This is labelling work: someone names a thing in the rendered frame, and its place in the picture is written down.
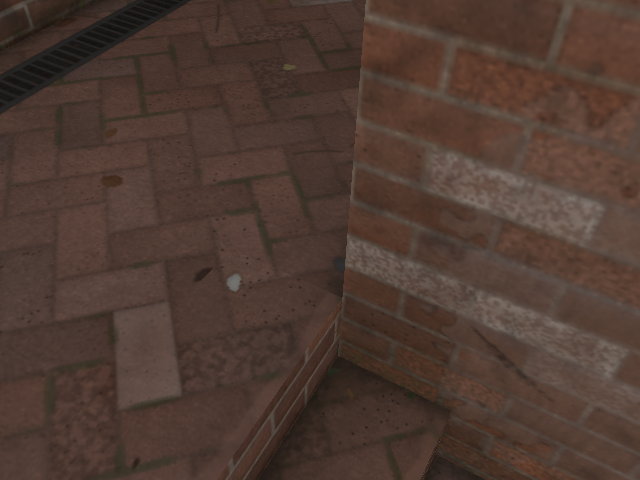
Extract stairs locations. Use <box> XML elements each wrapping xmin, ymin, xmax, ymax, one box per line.
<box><xmin>217</xmin><ymin>299</ymin><xmax>485</xmax><ymax>480</ymax></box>

